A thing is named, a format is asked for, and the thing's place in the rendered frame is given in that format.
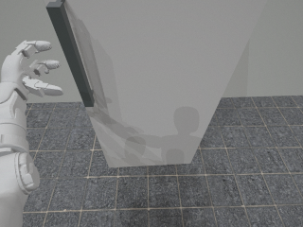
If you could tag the handle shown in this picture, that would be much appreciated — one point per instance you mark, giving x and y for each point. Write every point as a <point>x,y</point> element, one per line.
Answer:
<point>61,24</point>

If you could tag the left robot forearm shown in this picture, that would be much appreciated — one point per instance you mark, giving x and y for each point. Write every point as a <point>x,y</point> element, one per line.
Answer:
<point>13,121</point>

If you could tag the robot left upper arm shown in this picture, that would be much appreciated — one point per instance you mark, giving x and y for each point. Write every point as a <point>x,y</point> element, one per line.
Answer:
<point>18,178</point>

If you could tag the left robot hand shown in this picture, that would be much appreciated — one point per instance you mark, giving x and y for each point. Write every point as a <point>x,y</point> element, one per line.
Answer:
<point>16,70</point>

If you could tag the fridge door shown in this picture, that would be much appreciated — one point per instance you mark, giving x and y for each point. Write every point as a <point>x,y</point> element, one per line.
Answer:
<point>158,70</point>

